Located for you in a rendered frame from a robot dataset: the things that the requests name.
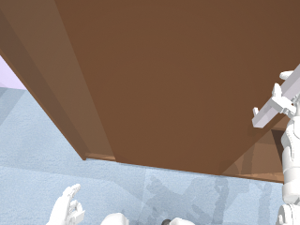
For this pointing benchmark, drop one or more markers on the left robot thigh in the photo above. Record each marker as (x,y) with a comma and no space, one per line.
(115,219)

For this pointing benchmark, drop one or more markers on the robot right forearm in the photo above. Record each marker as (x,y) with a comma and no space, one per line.
(291,162)

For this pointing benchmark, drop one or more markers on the right robot hand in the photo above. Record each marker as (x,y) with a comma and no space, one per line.
(282,104)

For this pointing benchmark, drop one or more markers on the left robot hand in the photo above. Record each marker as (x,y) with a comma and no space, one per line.
(64,206)

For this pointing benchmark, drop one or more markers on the right robot upper arm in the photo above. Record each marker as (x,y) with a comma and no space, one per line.
(288,214)

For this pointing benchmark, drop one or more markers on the handle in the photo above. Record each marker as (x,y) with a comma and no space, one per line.
(289,89)

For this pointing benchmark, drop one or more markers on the wardrobe door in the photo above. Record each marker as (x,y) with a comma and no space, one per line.
(175,82)
(37,32)

